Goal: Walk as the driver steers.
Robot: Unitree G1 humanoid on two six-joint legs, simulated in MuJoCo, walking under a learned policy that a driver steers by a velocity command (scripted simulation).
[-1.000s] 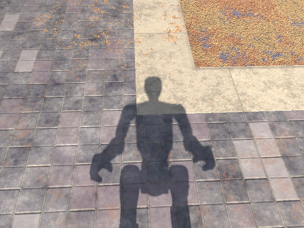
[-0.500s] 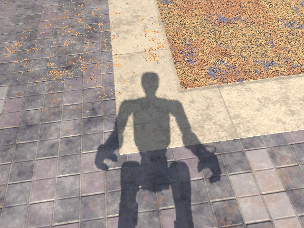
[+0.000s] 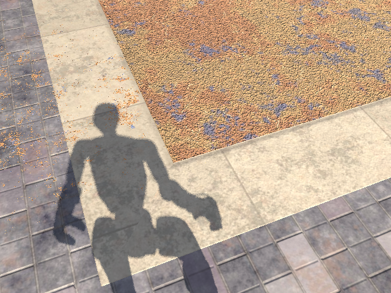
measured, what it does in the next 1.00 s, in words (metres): walks ahead, turning right: right foot, then left foot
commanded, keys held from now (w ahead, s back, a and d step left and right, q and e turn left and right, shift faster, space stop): w+e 1.00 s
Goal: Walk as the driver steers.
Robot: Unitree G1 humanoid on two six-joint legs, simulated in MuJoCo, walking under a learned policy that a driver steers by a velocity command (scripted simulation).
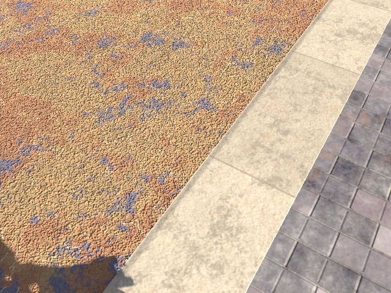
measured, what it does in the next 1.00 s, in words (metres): walks ahead: right foot, then left foot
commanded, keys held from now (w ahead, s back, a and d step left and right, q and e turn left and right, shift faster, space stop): w+e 0.02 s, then no key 0.98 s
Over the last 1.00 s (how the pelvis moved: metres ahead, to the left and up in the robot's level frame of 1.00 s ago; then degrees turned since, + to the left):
0.55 -0.15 0.00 -36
